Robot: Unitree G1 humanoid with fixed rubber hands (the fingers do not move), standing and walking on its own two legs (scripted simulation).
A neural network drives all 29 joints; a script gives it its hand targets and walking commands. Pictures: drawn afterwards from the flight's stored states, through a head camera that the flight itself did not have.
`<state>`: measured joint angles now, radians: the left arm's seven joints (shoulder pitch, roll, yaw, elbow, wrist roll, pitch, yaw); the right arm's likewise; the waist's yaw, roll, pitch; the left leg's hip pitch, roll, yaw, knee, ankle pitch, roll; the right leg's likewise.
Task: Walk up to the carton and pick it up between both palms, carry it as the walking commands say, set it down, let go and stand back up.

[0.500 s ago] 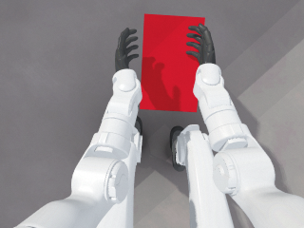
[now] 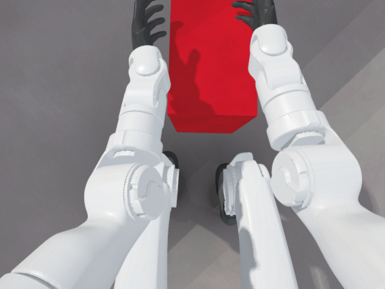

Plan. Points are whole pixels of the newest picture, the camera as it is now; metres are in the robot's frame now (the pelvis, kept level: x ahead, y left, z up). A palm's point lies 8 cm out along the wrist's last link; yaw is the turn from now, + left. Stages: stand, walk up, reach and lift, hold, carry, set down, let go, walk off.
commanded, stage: set down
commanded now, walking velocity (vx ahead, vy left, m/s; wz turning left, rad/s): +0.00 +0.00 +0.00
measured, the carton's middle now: (208, 73) +0.49 -0.02 -0.32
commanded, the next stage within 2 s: none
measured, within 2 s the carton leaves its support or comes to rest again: neither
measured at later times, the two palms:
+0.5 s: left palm (142, 36) +0.52 +0.11 -0.13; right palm (258, 18) +0.54 -0.08 -0.12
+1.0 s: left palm (145, 61) +0.49 +0.11 -0.18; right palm (260, 14) +0.55 -0.09 -0.12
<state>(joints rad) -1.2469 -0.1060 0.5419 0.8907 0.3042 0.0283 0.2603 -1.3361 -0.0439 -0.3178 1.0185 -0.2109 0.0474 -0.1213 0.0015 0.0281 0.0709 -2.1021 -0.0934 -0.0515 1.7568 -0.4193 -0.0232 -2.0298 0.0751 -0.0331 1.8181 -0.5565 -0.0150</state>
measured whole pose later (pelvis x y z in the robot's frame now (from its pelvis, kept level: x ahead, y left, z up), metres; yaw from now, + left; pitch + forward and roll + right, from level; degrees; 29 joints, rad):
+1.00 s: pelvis +0.00 +0.00 -0.04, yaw -1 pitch +39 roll -2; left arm -1.25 -0.07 0.70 0.94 0.50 0.15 0.10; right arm -1.46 0.01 -0.58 1.03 -0.49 0.11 0.05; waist 0.00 0.03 0.12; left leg -2.13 -0.11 -0.05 1.91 -0.46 -0.04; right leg -2.06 0.10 -0.03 1.96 -0.59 -0.02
